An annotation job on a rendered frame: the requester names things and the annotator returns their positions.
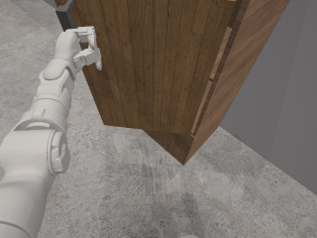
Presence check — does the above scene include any handle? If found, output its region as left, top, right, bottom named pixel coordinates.
left=55, top=0, right=87, bottom=67

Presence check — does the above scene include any robot left hand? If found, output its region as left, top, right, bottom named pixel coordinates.
left=53, top=26, right=102, bottom=73

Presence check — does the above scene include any robot left upper arm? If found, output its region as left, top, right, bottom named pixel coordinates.
left=0, top=129, right=70, bottom=238

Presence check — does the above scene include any cupboard door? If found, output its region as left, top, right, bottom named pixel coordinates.
left=54, top=0, right=237, bottom=135

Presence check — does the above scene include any robot left forearm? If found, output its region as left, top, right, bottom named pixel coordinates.
left=0, top=59, right=76, bottom=175

